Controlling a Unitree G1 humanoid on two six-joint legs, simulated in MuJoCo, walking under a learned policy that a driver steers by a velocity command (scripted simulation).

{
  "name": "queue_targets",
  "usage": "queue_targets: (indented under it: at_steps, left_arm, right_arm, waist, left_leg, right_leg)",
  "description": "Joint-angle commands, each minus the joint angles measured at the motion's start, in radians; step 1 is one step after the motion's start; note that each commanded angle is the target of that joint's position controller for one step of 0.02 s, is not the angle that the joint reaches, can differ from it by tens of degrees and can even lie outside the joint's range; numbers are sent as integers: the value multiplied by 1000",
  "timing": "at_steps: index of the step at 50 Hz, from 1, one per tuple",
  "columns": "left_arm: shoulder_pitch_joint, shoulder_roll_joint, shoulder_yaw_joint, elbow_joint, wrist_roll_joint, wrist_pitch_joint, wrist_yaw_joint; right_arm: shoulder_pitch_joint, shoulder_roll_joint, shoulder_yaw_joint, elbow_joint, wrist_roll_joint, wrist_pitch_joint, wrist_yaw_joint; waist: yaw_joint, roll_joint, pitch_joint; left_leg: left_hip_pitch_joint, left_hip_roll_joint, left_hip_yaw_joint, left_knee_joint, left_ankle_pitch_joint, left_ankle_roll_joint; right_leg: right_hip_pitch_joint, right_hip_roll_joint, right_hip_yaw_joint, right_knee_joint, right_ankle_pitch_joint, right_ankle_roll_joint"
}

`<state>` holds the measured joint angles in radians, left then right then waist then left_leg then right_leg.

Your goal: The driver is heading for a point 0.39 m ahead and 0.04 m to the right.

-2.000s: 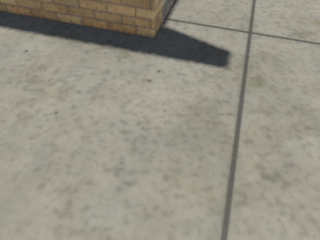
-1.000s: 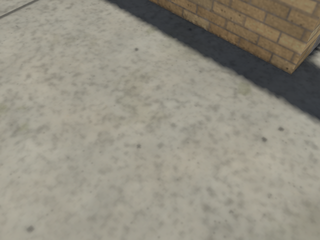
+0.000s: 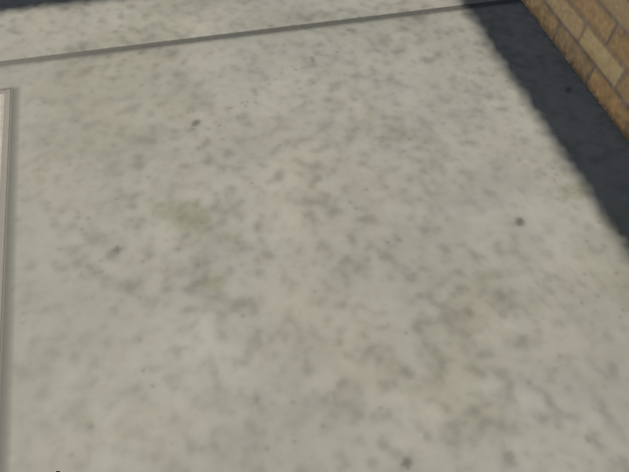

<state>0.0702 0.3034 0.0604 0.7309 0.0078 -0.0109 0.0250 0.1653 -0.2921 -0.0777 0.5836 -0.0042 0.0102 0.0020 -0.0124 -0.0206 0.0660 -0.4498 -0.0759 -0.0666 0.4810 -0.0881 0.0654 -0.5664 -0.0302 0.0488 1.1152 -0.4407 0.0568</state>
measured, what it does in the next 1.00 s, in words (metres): walks ahead: right foot, then right foot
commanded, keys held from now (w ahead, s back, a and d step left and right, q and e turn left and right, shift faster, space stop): no key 0.36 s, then w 0.46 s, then no key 0.18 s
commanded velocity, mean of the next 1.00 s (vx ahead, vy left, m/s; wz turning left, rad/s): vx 0.19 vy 0.00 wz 0.12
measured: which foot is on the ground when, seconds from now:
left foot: down 0.00-1.00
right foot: up 0.00-0.20, down 0.22-0.60, up 0.62-0.98, down 1.00-1.00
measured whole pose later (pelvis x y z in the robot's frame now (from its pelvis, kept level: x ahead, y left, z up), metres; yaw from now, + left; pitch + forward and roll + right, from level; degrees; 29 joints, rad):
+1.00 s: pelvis +0.24 -0.04 -0.01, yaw +5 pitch +2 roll +1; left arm 0.00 0.25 0.04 0.66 0.00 -0.09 -0.05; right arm 0.46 -0.25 -0.05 0.83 0.01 -0.04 -0.02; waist -0.10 -0.03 0.03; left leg 0.04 -0.01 -0.01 0.36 -0.43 0.00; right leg -0.53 -0.01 -0.01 0.51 0.05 -0.05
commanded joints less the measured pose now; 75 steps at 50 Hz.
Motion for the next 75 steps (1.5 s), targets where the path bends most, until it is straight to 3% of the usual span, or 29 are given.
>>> queue_targets:
  at_steps: [1,10,11,13,14,17,20,24,28,29,30,31,32,35,38,45,50,51,52,53,54,55,57,61,64,68,69,72,75]
  left_arm:
    - [111,69,17,-22,1,8,10]
    - [115,27,6,-37,1,2,-18]
    - [125,38,7,-39,17,-2,-24]
    - [88,124,19,-43,48,-4,-24]
    - [9,75,5,-75,45,-12,-22]
    - [14,65,3,-64,8,-23,-15]
    - [128,31,-10,-44,16,-25,-19]
    - [169,134,24,-47,-11,-9,-4]
    - [109,99,17,-54,-34,-11,-11]
    - [81,64,8,-63,-34,-16,-15]
    - [50,5,-9,-95,-33,-29,-19]
    - [22,17,-6,-130,-39,-51,-16]
    - [-2,69,11,-139,-48,-66,-17]
    - [36,47,11,-106,-34,-85,-36]
    - [4,26,8,-103,-25,-79,-59]
    - [-134,-1,-10,-140,-23,-84,-79]
    - [114,99,36,-71,5,-85,-63]
    - [234,160,46,-54,22,-84,-50]
    - [242,188,36,-52,37,-76,-50]
    - [239,132,30,-50,9,-62,-56]
    - [155,96,19,-55,-8,-55,-58]
    - [85,57,6,-55,-11,-51,-55]
    - [8,32,-5,-47,12,-49,-53]
    - [-24,35,-3,-16,25,-53,-45]
    - [-12,60,2,4,13,-33,-32]
    - [24,1,-25,43,8,-20,-30]
    - [72,17,-18,48,9,-19,-30]
    - [61,22,-16,60,8,-12,-18]
    - [81,15,-18,84,10,-9,-17]
  right_arm:
    - [-29,-152,-45,-73,-5,-10,-21]
    - [-30,-86,-8,-36,-5,12,-19]
    - [18,-58,0,-17,-5,10,-18]
    - [58,-53,-3,-32,-5,-4,-18]
    - [17,-95,-14,-28,-13,-8,-21]
    - [-20,-41,-7,-11,-24,5,-17]
    - [0,-28,2,16,-16,12,-12]
    - [1,-39,-11,25,14,-27,-4]
    - [99,-3,-7,76,22,-73,13]
    - [171,-28,-18,106,17,-79,13]
    - [251,-101,-37,125,11,-87,9]
    - [321,-175,-56,128,10,-94,19]
    - [334,-141,-41,125,0,-105,17]
    - [269,-94,-21,110,6,-113,7]
    - [260,-57,-3,120,9,-98,1]
    - [303,-126,-12,182,12,-70,-18]
    - [217,-126,-16,176,22,-69,-27]
    - [230,-78,0,152,-5,-71,-30]
    - [436,27,35,183,-9,-70,-23]
    - [459,-66,14,227,12,-64,-19]
    - [348,-111,0,208,31,-52,-20]
    - [259,-104,1,189,24,-40,-30]
    - [219,-82,-2,181,5,-11,-45]
    - [215,-20,17,195,-7,5,-58]
    - [169,-42,14,201,-4,10,-53]
    - [126,-56,16,193,-29,5,-49]
    - [92,-129,-1,190,-20,3,-55]
    - [50,-48,16,210,-20,-21,-47]
    - [55,-39,19,226,-10,-41,-43]
  waist:
    - [40,121,-251]
    - [35,167,-187]
    - [30,132,-174]
    - [-46,-233,-116]
    - [-33,-203,-93]
    - [-19,-153,-86]
    - [21,-95,-110]
    - [35,-140,21]
    - [-26,-121,37]
    - [-54,-78,17]
    - [-64,102,-5]
    - [-88,307,-20]
    - [-96,271,-7]
    - [-46,94,-35]
    - [-39,104,-28]
    - [-70,138,-8]
    - [89,115,-158]
    - [117,-8,-292]
    - [28,-271,-471]
    - [57,-206,-519]
    - [49,-131,-354]
    - [35,-50,-258]
    - [-16,-59,-169]
    - [-35,-98,-175]
    - [-18,-87,-174]
    - [-28,-26,-78]
    - [27,65,-35]
    - [33,145,-30]
    - [31,107,-62]
  left_leg:
    - [172,236,-248,-128,238,191]
    - [78,199,-289,-83,-167,108]
    - [46,158,-258,-49,-218,55]
    - [4,6,-44,142,-379,-54]
    - [84,49,-49,191,-336,-75]
    - [190,63,-30,73,-134,-81]
    - [267,56,-22,60,-179,-60]
    - [16,40,87,214,-327,-31]
    - [214,59,101,66,-293,20]
    - [315,79,48,17,-261,29]
    - [397,202,-204,-105,-437,93]
    - [488,376,-564,-264,-518,215]
    - [530,440,-673,-289,-454,270]
    - [564,369,-431,-256,-289,190]
    - [490,298,-245,-307,-68,150]
    - [368,254,-43,-257,294,104]
    - [349,198,-1,59,508,7]
    - [188,131,31,312,200,-42]
    - [-44,10,1,680,-589,-109]
    - [-53,23,-111,785,-590,-119]
    - [-132,71,-63,814,-537,-123]
    - [-138,110,-29,765,-468,-125]
    - [-17,158,-30,643,-371,-128]
    - [160,151,8,351,-333,-125]
    - [236,140,22,210,-189,-112]
    - [345,174,-19,-23,-83,-56]
    - [264,196,-46,-41,-200,-31]
    - [103,162,-33,-96,-322,-50]
    - [156,155,-22,-65,-174,-64]
  right_leg:
    - [57,0,4,-100,49,16]
    - [321,20,-46,-569,204,-40]
    - [386,-13,-17,-652,267,-65]
    - [277,-291,306,-801,342,-246]
    - [201,-279,303,-830,273,-260]
    - [223,-152,160,-775,180,-154]
    - [211,-78,102,-777,-40,-112]
    - [266,-227,295,-876,-378,-227]
    - [160,-191,217,-824,-242,-218]
    - [107,-135,146,-721,-156,-184]
    - [-11,-11,-10,-475,-50,-114]
    - [-160,68,-76,-213,-35,-77]
    - [-293,43,11,-26,-139,-86]
    - [-353,-46,31,35,84,-121]
    - [-256,-60,-18,-115,218,-87]
    - [15,21,-93,-512,451,-52]
    - [399,49,-82,-643,612,-148]
    - [666,-121,83,-574,976,-200]
    - [923,-400,427,-587,1163,-396]
    - [850,-370,517,-683,932,-412]
    - [725,-325,395,-718,747,-374]
    - [591,-272,323,-753,635,-334]
    - [345,-211,216,-825,552,-298]
    - [217,-161,106,-857,513,-299]
    - [192,-165,126,-886,202,-286]
    - [91,-89,106,-855,-135,-156]
    - [105,-26,50,-825,-111,-116]
    - [282,6,-13,-717,78,-101]
    - [303,4,-20,-691,184,-116]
